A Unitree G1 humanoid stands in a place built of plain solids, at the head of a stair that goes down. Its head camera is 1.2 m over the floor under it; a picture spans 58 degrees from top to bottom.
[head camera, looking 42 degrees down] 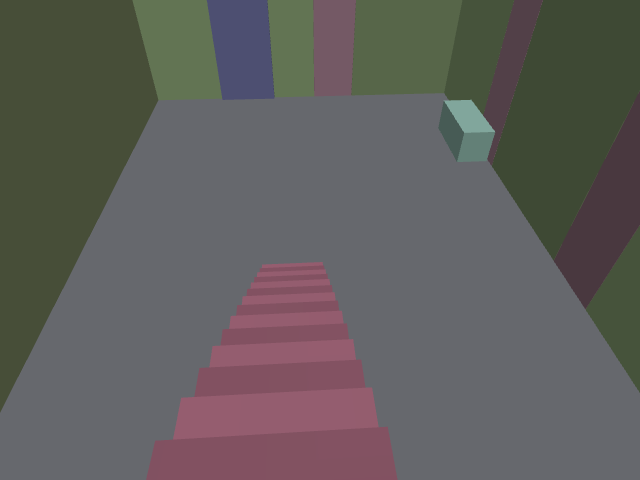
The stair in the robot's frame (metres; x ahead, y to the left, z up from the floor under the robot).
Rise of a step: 0.18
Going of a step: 0.24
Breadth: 0.74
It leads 3 degrees to the left of straight ahead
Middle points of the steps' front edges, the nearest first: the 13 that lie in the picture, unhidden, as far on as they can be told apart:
0.61 0.15 -0.18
0.85 0.16 -0.36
1.09 0.18 -0.55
1.33 0.19 -0.73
1.57 0.21 -0.91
1.82 0.22 -1.09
2.06 0.24 -1.27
2.30 0.25 -1.45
2.54 0.26 -1.64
2.78 0.28 -1.82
3.02 0.29 -2.00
3.26 0.31 -2.18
3.50 0.32 -2.37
